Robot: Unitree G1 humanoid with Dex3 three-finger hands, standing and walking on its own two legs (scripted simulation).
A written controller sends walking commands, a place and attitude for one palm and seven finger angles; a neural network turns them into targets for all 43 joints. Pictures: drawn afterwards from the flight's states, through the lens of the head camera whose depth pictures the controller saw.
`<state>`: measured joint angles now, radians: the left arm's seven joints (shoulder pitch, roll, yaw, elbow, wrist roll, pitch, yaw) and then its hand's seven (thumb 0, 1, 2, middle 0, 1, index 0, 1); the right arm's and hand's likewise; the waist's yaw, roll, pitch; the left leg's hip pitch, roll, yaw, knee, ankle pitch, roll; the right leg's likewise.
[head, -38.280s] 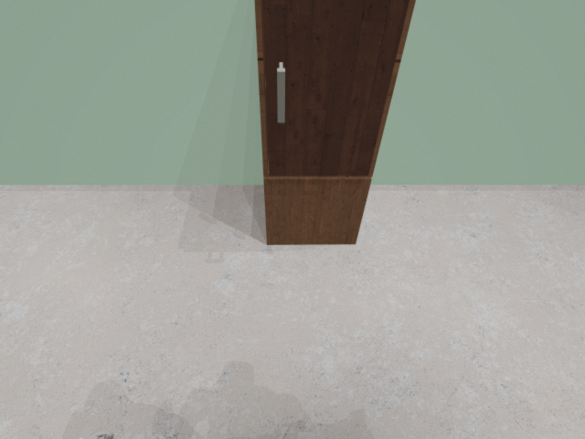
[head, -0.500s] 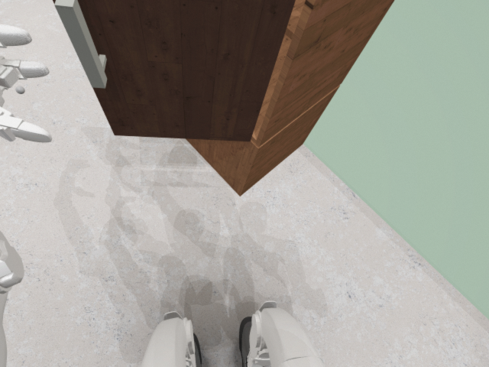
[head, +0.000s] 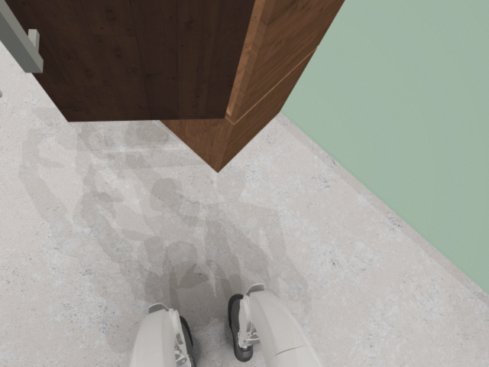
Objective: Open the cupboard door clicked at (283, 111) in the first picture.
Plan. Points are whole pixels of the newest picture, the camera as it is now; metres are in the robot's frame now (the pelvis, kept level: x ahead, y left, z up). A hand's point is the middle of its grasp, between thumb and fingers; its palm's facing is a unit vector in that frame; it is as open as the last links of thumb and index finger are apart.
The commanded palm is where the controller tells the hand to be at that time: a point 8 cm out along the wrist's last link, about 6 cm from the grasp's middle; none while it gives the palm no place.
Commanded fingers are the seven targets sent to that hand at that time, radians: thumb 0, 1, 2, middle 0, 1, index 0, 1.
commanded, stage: move the hooked fingers beside the handle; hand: left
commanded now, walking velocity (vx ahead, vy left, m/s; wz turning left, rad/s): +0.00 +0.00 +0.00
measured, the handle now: (5, 9) +0.60 +0.23 +0.07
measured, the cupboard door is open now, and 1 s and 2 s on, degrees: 49 49 49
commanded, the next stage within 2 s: slide the fingers in behind the handle in 0.56 s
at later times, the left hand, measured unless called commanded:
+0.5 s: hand out of the picture +0.54 +0.29 +0.07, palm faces -0.01 -1.00 -0.03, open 14.0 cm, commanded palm +0.54 +0.31 +0.07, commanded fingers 0.00 -0.50 0.30 -0.30 -1.20 -0.30 -1.20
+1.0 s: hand out of the picture +0.54 +0.28 +0.07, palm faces -0.03 -1.00 -0.01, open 14.0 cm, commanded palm +0.53 +0.30 +0.07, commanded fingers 0.00 -0.50 0.30 -0.30 -1.20 -0.30 -1.20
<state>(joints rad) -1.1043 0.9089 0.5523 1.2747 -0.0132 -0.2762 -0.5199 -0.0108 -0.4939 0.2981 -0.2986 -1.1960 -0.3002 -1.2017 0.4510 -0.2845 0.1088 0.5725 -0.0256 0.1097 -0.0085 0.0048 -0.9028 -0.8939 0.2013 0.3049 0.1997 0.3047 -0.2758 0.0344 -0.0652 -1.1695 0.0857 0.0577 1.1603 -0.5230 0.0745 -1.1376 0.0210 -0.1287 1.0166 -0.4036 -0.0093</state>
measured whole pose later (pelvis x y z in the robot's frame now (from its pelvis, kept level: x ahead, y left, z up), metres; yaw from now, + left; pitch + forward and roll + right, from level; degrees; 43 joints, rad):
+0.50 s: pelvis +0.01 -0.01 +0.01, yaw +1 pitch +29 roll -7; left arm -1.05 0.87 0.51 1.26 -0.05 -0.31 -0.53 -0.01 -0.50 0.30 -0.30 -1.20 -0.30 -1.20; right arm 0.37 -0.30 0.09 0.56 -0.02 0.10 -0.01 0.00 -0.90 -0.89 0.20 0.30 0.20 0.30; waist -0.24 0.02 -0.08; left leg -1.12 0.08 0.03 1.15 -0.54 0.06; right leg -1.08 0.03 -0.15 1.00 -0.42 -0.02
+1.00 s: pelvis +0.00 +0.00 +0.00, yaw +0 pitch +29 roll -7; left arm -1.07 0.84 0.51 1.26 -0.05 -0.30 -0.50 -0.01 -0.50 0.30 -0.30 -1.20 -0.30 -1.20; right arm 0.42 -0.28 0.10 0.59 -0.02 0.10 0.00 0.00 -0.90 -0.89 0.20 0.30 0.20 0.30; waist -0.26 0.03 -0.08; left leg -1.14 0.08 0.04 1.16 -0.53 0.07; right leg -1.10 0.02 -0.13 1.00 -0.41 -0.01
